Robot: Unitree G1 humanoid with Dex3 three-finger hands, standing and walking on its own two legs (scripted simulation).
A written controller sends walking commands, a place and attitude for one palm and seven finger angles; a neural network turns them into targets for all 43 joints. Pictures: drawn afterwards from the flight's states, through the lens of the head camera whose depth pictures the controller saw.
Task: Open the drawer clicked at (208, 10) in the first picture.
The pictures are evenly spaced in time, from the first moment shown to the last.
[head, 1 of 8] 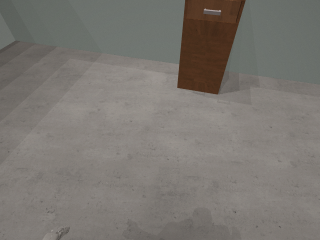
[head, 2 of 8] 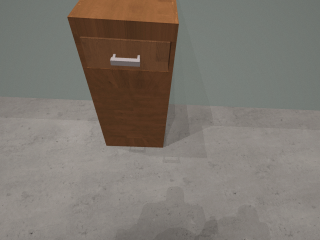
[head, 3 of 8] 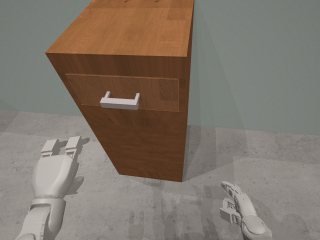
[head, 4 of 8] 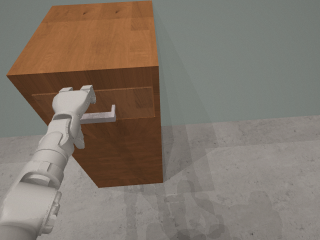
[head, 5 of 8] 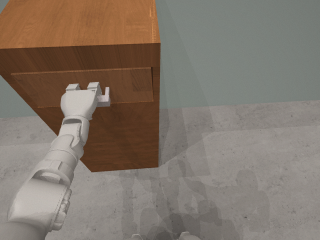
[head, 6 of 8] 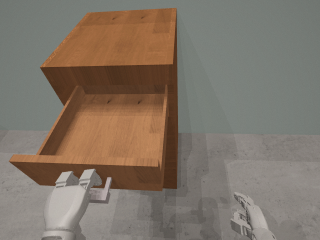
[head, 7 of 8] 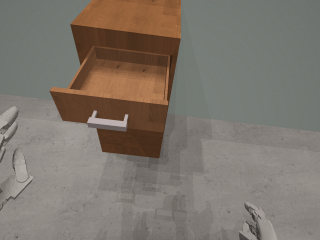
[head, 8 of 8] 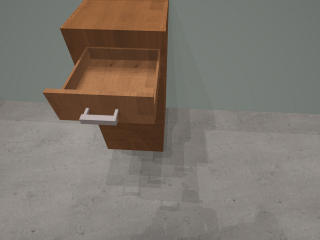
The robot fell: no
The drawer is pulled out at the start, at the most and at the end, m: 0.00 0.30 0.28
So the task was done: yes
